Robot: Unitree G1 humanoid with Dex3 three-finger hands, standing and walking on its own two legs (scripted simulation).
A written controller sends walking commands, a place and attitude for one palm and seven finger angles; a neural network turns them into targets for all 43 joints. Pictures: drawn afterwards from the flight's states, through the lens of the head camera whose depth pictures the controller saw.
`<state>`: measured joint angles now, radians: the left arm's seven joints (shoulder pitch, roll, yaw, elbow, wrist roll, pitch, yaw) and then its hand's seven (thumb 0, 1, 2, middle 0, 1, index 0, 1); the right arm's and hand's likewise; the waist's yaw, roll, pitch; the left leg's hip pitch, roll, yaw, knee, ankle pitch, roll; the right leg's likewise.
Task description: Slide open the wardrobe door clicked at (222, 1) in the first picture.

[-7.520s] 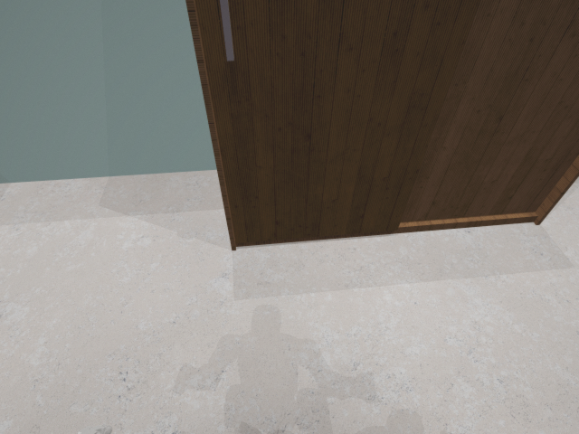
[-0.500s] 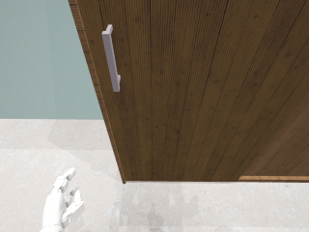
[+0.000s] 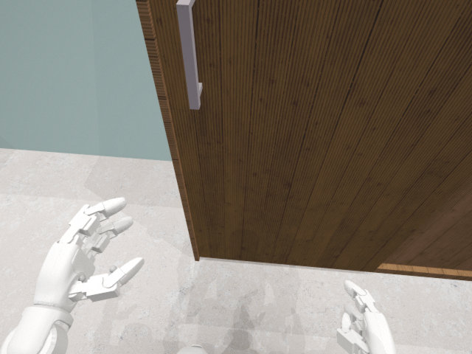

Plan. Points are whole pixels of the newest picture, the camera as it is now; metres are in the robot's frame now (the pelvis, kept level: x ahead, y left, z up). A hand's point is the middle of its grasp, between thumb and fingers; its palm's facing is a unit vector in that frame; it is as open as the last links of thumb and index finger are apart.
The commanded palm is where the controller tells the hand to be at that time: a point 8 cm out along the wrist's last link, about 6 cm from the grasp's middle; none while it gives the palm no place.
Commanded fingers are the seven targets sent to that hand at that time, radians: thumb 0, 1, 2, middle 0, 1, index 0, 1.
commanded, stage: raise the hand with hooked fingers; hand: left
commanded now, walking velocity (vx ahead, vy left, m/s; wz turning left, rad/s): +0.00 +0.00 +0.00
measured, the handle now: (192, 55) +0.54 +0.13 +0.23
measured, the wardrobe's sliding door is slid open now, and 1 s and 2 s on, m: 0.00 0.00 0.00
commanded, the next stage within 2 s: move the hooked fingers beside the handle in 1.44 s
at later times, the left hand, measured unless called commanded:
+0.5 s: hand (59, 205) +0.26 +0.26 +0.17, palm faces +0.07 -1.00 -0.06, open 12.9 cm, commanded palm +0.23 +0.30 +0.18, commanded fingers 0.00 -0.48 0.31 -0.30 -1.18 -0.30 -1.18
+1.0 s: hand (14, 128) +0.30 +0.29 +0.26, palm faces +0.10 -0.99 -0.08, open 13.9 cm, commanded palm +0.26 +0.32 +0.26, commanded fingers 0.00 -0.50 0.30 -0.30 -1.20 -0.30 -1.20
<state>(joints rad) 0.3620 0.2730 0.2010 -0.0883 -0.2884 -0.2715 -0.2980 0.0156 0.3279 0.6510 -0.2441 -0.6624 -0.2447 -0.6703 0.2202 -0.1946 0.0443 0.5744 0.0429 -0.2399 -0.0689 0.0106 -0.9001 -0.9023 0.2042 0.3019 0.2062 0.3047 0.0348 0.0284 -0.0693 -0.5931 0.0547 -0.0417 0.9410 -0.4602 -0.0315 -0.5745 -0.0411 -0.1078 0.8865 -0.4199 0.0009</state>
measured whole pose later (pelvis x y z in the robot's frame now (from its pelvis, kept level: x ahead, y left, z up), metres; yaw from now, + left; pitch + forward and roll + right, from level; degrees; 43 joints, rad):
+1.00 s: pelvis +0.01 +0.00 +0.05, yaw -1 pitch -3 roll -1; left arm -0.18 0.50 0.49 0.11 -0.34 0.24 -0.42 -0.01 -0.50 0.30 -0.31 -1.19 -0.31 -1.20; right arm 0.23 -0.26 0.09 0.62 0.09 -0.22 -0.11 0.01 -0.90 -0.90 0.20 0.30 0.21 0.30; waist 0.07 0.06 -0.02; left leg -0.16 0.04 0.00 0.49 -0.27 -0.02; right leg -0.17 -0.04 -0.08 0.46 -0.24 0.01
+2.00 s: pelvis +0.01 +0.01 +0.05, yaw -2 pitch -2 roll +0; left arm -0.34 0.43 0.40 0.24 -0.29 0.25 -0.33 -0.01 -0.50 0.30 -0.31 -1.20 -0.31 -1.20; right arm 0.23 -0.26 0.08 0.61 0.09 -0.18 -0.11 0.01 -0.90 -0.90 0.20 0.30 0.20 0.30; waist 0.04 0.05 -0.03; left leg -0.17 0.04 0.02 0.47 -0.26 -0.02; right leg -0.19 -0.04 -0.06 0.46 -0.23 0.01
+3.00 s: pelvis +0.01 +0.01 +0.05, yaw -2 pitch +1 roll +0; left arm -0.74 0.39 0.30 0.72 -0.19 0.12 -0.19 -0.01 -0.50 0.30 -0.30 -1.20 -0.30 -1.20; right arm 0.29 -0.26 0.05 0.67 0.08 -0.11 -0.10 0.01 -0.90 -0.90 0.20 0.30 0.20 0.30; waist -0.02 0.03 -0.03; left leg -0.24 0.04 0.03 0.47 -0.26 -0.02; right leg -0.26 -0.04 -0.05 0.46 -0.22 0.01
